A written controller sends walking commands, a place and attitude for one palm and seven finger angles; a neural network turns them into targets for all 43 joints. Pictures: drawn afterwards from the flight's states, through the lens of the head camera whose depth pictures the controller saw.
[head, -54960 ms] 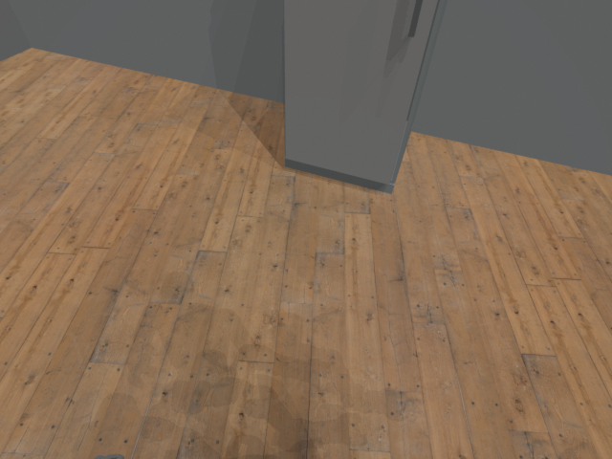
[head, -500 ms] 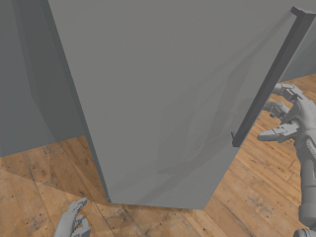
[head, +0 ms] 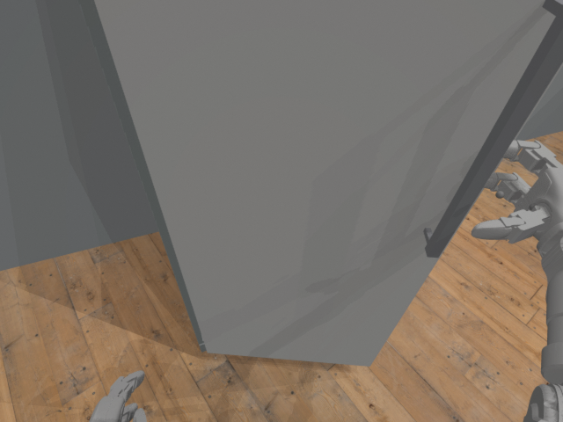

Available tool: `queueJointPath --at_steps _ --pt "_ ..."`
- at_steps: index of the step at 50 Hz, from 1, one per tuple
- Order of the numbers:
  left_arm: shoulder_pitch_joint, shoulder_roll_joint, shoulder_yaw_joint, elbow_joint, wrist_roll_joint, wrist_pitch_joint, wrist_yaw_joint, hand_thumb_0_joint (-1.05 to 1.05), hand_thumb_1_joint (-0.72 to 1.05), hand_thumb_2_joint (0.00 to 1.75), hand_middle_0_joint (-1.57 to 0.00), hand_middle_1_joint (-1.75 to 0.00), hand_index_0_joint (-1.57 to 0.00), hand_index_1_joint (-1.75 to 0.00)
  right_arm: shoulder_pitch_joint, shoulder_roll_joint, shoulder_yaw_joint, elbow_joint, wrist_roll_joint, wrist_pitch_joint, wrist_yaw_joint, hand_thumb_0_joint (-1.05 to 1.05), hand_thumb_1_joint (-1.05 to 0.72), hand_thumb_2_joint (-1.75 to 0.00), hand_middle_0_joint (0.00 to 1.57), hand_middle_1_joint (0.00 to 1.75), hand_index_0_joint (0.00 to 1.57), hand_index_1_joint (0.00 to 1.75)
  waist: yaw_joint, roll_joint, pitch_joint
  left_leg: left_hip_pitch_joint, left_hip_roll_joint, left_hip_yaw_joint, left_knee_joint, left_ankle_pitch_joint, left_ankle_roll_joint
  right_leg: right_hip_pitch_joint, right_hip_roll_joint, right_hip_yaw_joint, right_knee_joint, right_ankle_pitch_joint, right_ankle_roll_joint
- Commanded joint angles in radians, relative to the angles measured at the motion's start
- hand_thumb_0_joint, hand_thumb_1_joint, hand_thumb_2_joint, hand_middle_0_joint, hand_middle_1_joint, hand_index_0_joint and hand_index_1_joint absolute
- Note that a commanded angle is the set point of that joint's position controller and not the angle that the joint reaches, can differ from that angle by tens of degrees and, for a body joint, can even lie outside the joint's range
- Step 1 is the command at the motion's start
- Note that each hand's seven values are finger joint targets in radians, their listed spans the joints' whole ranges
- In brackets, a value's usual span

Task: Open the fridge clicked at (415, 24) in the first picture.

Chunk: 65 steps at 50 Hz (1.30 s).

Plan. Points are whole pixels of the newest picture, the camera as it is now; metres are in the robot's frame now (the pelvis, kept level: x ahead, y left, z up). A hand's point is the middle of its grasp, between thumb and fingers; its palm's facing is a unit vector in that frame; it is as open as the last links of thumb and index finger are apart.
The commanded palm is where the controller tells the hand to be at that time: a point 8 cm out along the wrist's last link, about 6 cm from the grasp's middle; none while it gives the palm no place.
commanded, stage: slide the fingers in behind the handle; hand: right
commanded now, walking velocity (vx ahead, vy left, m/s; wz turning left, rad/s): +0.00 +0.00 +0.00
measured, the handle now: (478, 159) +0.43 -0.23 +0.20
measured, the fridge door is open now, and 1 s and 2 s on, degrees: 25 24 25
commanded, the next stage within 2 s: move the hooked fingers beside the handle in 0.62 s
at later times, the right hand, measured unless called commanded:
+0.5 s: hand (494, 204) +0.36 -0.24 +0.18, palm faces +0.08 +1.00 -0.01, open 13.9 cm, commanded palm +0.34 -0.28 +0.18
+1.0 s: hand (492, 206) +0.36 -0.23 +0.18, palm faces +0.08 +1.00 -0.01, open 14.4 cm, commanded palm +0.33 -0.28 +0.18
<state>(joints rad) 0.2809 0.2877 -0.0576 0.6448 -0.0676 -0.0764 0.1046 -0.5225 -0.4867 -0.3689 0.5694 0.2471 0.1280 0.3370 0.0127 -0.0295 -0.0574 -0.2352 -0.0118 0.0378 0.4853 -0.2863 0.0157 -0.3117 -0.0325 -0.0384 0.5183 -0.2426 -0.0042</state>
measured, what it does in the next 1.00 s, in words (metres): stands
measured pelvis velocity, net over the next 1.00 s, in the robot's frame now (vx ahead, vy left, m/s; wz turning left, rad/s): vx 0.01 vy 0.00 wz -0.01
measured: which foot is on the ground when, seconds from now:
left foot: down 0.00-1.00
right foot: down 0.00-1.00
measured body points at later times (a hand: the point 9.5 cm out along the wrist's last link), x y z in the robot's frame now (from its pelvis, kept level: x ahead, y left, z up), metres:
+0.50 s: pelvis +0.00 +0.00 +0.00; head -0.01 +0.00 +0.45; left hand +0.17 +0.23 -0.08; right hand +0.35 -0.29 +0.18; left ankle -0.02 +0.11 -0.74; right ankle +0.02 -0.12 -0.74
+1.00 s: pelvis +0.01 +0.00 +0.00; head -0.01 +0.01 +0.45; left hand +0.18 +0.23 -0.09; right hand +0.35 -0.29 +0.18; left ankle -0.02 +0.11 -0.74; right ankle +0.02 -0.12 -0.74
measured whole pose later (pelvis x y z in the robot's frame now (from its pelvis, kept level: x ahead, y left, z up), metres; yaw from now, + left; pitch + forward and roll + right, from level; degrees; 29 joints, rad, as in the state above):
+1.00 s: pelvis +0.01 +0.00 +0.00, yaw -1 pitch +0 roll +0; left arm 0.21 0.26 -0.07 0.65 -0.06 -0.07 0.11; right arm -0.39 -0.38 -0.30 0.31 0.25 0.22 0.24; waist -0.03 -0.03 -0.05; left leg -0.16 0.00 0.04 0.45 -0.29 0.01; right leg -0.24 -0.02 -0.03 0.49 -0.24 -0.01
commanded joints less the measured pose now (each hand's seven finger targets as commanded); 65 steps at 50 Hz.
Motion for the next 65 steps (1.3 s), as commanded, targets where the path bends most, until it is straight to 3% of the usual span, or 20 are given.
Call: queueJointPath --at_steps 1,7,8,13,17,18,25,28,31,32,33,36,38,46,49,52,55,57,60,65 --pt "-0.079 0.137 0.059 -0.162 -0.003 -0.057 0.003 0.00 0.90 0.90 -0.20 -0.30 -0.20 -0.30 -0.374 -0.249 -0.062 -0.264 0.025 -0.071 -0.002 0.00 0.50 -0.30 0.30 1.20 0.30 1.20 -0.012 -0.037 -0.273 0.021 -0.011 -0.022 -0.052 0.311 0.015 0.200 0.016 0.034 -0.041 0.221 -0.039" --pt "-0.101 0.133 0.057 -0.180 -0.006 -0.052 -0.002 0.00 0.90 0.90 -0.20 -0.30 -0.20 -0.30 -0.261 -0.274 -0.112 -0.327 0.035 -0.051 -0.020 0.00 0.50 -0.30 0.30 1.20 0.30 1.20 -0.032 -0.001 -0.238 0.047 -0.012 -0.020 -0.057 0.319 0.012 0.185 0.013 0.021 -0.047 0.222 -0.040" --pt "-0.113 0.129 0.053 -0.182 -0.006 -0.051 0.000 0.00 0.90 0.90 -0.20 -0.30 -0.20 -0.30 -0.286 -0.256 -0.094 -0.348 0.031 -0.044 -0.022 0.00 0.50 -0.30 0.30 1.20 0.30 1.20 -0.025 -0.038 -0.220 0.034 -0.010 -0.022 -0.057 0.319 0.012 0.184 0.013 0.023 -0.052 0.221 -0.039" --pt "-0.129 0.121 0.052 -0.181 -0.005 -0.056 0.008 0.00 0.90 0.90 -0.20 -0.30 -0.20 -0.30 -0.305 -0.206 -0.054 -0.430 0.033 -0.027 -0.037 0.00 0.50 -0.30 0.30 1.20 0.30 1.20 -0.014 -0.043 -0.228 0.020 -0.014 -0.020 -0.070 0.293 0.013 0.225 0.011 0.030 -0.054 0.216 -0.039" --pt "-0.141 0.118 0.046 -0.164 -0.006 -0.056 0.018 0.00 0.90 0.90 -0.20 -0.30 -0.20 -0.30 -0.348 -0.133 0.023 -0.428 0.032 -0.010 -0.044 0.00 0.50 -0.30 0.30 1.20 0.30 1.20 0.010 -0.030 -0.181 -0.018 -0.013 -0.014 -0.086 0.233 0.011 0.227 0.010 0.034 -0.060 0.167 -0.038" --pt "-0.142 0.121 0.047 -0.157 -0.005 -0.055 0.020 0.00 0.90 0.90 -0.20 -0.30 -0.20 -0.30 -0.360 -0.172 -0.010 -0.418 0.028 -0.003 -0.054 0.00 0.50 -0.30 0.30 1.20 0.30 1.20 0.001 -0.036 -0.185 -0.020 -0.012 -0.016 -0.089 0.219 0.013 0.219 0.012 0.042 -0.066 0.154 -0.037" --pt "-0.154 0.111 0.042 -0.144 0.000 -0.050 0.022 0.00 0.90 0.90 -0.20 -0.30 -0.20 -0.30 -0.416 -0.070 0.090 -0.434 0.011 0.006 -0.076 0.00 0.50 -0.30 0.30 1.20 0.30 1.20 0.012 -0.046 -0.225 -0.014 -0.009 -0.012 -0.081 0.242 0.016 0.258 0.013 0.052 -0.062 0.190 -0.034" --pt "-0.154 0.113 0.046 -0.143 0.002 -0.050 0.021 0.00 0.90 0.90 -0.20 -0.30 -0.20 -0.30 -0.382 -0.088 0.068 -0.437 0.016 0.007 -0.079 0.00 0.50 -0.30 0.30 1.20 0.30 1.20 0.001 -0.015 -0.246 0.007 -0.007 -0.014 -0.081 0.276 0.014 0.261 0.013 0.049 -0.056 0.216 -0.037" --pt "-0.165 0.108 0.041 -0.141 0.001 -0.050 0.021 0.00 0.90 0.90 -0.20 -0.30 -0.20 -0.30 -0.418 -0.054 0.104 -0.448 0.013 0.006 -0.074 0.00 0.50 -0.30 0.30 1.20 0.30 1.20 0.007 -0.047 -0.223 -0.007 -0.007 -0.011 -0.081 0.254 0.017 0.260 0.015 0.055 -0.063 0.203 -0.033" --pt "-0.162 0.111 0.045 -0.139 0.002 -0.052 0.021 0.00 0.90 0.90 -0.20 -0.30 -0.20 -0.30 -0.402 -0.066 0.093 -0.457 0.015 0.001 -0.078 0.00 0.50 -0.30 0.30 1.20 0.30 1.20 0.006 -0.016 -0.239 0.010 -0.008 -0.013 -0.084 0.272 0.016 0.271 0.013 0.049 -0.056 0.217 -0.038" --pt "-0.165 0.110 0.044 -0.140 0.001 -0.052 0.021 0.00 0.90 0.90 -0.20 -0.30 -0.20 -0.30 -0.401 -0.066 0.092 -0.461 0.015 0.002 -0.077 0.00 0.50 -0.30 0.30 1.20 0.30 1.20 0.002 -0.034 -0.243 0.013 -0.006 -0.013 -0.080 0.282 0.017 0.267 0.014 0.051 -0.058 0.225 -0.036" --pt "-0.172 0.104 0.041 -0.144 0.001 -0.057 0.016 0.00 0.90 0.90 -0.20 -0.30 -0.20 -0.30 -0.393 -0.018 0.125 -0.496 0.019 0.004 -0.076 0.00 0.50 -0.30 0.30 1.20 0.30 1.20 0.001 -0.042 -0.243 0.011 -0.008 -0.007 -0.076 0.288 0.019 0.281 0.015 0.056 -0.060 0.240 -0.032" --pt "-0.168 0.110 0.045 -0.139 0.003 -0.057 0.016 0.00 0.90 0.90 -0.20 -0.30 -0.20 -0.30 -0.370 -0.062 0.086 -0.500 0.019 0.003 -0.082 0.00 0.50 -0.30 0.30 1.20 0.30 1.20 -0.004 -0.021 -0.250 0.028 -0.008 -0.008 -0.076 0.310 0.018 0.276 0.012 0.054 -0.058 0.256 -0.034" --pt "-0.181 0.106 0.040 -0.144 0.004 -0.053 0.016 0.00 0.90 0.90 -0.20 -0.30 -0.20 -0.30 -0.308 -0.091 0.040 -0.501 0.027 0.017 -0.073 0.00 0.50 -0.30 0.30 1.20 0.30 1.20 -0.020 -0.023 -0.214 0.037 -0.010 -0.007 -0.081 0.303 0.019 0.257 0.015 0.050 -0.072 0.247 -0.030" --pt "-0.183 0.106 0.040 -0.153 0.006 -0.053 0.014 0.00 0.90 0.90 -0.20 -0.30 -0.20 -0.30 -0.270 -0.122 0.004 -0.522 0.028 0.016 -0.071 0.00 0.50 -0.30 0.30 1.20 0.30 1.20 -0.033 -0.033 -0.246 0.066 -0.009 -0.008 -0.073 0.340 0.020 0.265 0.016 0.044 -0.069 0.283 -0.029" --pt "-0.185 0.108 0.042 -0.156 0.004 -0.050 0.014 0.00 0.90 0.90 -0.20 -0.30 -0.20 -0.30 -0.242 -0.129 -0.002 -0.514 0.034 0.017 -0.065 0.00 0.50 -0.30 0.30 1.20 0.30 1.20 -0.030 -0.011 -0.227 0.067 -0.011 -0.009 -0.081 0.339 0.017 0.257 0.013 0.034 -0.070 0.276 -0.030" --pt "-0.188 0.104 0.041 -0.164 0.003 -0.050 0.012 0.00 0.90 0.90 -0.20 -0.30 -0.20 -0.30 -0.244 -0.124 -0.005 -0.536 0.036 0.021 -0.062 0.00 0.50 -0.30 0.30 1.20 0.30 1.20 -0.032 -0.045 -0.227 0.058 -0.010 -0.010 -0.079 0.336 0.017 0.260 0.016 0.037 -0.073 0.274 -0.029" --pt "-0.185 0.109 0.043 -0.162 0.002 -0.048 0.012 0.00 0.90 0.90 -0.20 -0.30 -0.20 -0.30 -0.193 -0.156 -0.037 -0.512 0.039 0.024 -0.063 0.00 0.50 -0.30 0.30 1.20 0.30 1.20 -0.039 -0.007 -0.217 0.067 -0.012 -0.010 -0.084 0.336 0.016 0.249 0.013 0.031 -0.072 0.267 -0.031" --pt "-0.191 0.107 0.041 -0.168 0.001 -0.045 0.013 0.00 0.90 0.90 -0.20 -0.30 -0.20 -0.30 -0.213 -0.155 -0.038 -0.528 0.039 0.029 -0.056 0.00 0.50 -0.30 0.30 1.20 0.30 1.20 -0.033 -0.042 -0.213 0.063 -0.009 -0.013 -0.081 0.341 0.015 0.243 0.016 0.029 -0.075 0.263 -0.030" --pt "-0.183 0.114 0.043 -0.163 0.000 -0.042 0.020 0.00 0.90 0.90 -0.20 -0.30 -0.20 -0.30 -0.227 -0.198 -0.069 -0.490 0.040 0.032 -0.053 0.00 0.50 -0.30 0.30 1.20 0.30 1.20 -0.027 -0.016 -0.196 0.044 -0.010 -0.016 -0.091 0.299 0.012 0.230 0.017 0.032 -0.077 0.222 -0.033"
